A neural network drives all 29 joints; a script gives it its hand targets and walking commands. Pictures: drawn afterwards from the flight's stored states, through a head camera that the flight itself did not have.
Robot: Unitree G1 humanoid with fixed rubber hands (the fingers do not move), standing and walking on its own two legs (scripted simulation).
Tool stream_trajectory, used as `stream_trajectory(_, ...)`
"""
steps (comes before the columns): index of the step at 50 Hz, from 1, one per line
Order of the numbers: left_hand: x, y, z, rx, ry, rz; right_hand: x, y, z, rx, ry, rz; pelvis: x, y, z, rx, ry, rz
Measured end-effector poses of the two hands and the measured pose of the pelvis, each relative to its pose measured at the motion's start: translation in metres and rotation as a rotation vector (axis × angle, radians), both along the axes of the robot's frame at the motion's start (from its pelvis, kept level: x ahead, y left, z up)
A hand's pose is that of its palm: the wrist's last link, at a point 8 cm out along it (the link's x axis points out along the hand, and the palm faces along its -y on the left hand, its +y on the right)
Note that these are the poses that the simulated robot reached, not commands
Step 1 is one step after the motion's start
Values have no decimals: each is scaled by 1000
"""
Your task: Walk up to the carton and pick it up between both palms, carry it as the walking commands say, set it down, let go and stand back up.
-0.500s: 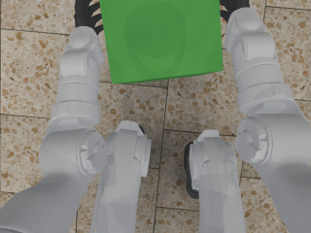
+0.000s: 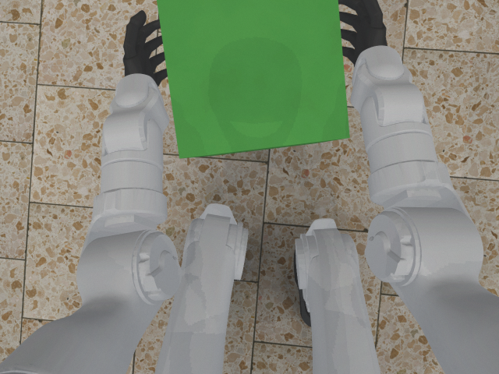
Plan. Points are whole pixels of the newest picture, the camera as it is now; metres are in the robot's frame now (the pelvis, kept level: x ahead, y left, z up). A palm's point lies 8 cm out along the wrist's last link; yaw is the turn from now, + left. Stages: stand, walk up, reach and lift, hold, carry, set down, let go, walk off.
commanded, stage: reach and lift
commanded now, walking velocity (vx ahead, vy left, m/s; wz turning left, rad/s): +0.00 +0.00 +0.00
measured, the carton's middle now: (256, 87) +0.51 +0.06 -0.19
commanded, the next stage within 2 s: none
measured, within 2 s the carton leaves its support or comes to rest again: neither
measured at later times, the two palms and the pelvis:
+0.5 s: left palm (117, 79) +0.46 +0.21 -0.03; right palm (393, 41) +0.52 -0.09 -0.02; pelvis +0.00 +0.00 +0.05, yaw +0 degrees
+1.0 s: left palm (78, 71) +0.45 +0.20 +0.05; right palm (436, 23) +0.50 -0.09 +0.05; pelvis +0.01 +0.00 +0.11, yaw +0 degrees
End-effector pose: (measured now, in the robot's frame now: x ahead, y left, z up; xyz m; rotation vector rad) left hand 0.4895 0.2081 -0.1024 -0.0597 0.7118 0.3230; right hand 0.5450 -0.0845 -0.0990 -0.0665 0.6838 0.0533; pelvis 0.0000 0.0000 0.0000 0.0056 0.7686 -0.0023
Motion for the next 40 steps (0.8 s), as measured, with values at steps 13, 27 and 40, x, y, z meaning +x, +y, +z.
stream_trajectory(13,-16,1,37,-10,-1,10,-14,1,40,-4,1,-3,-4,0,26,-1,-13,-1)
stream_trajectory(27,-27,-2,79,-20,-2,12,-25,-2,85,-4,2,-15,-4,1,55,-6,-29,1)
stream_trajectory(40,-36,-4,118,-17,-4,17,-33,-3,123,-3,-1,-13,3,0,85,-5,-49,3)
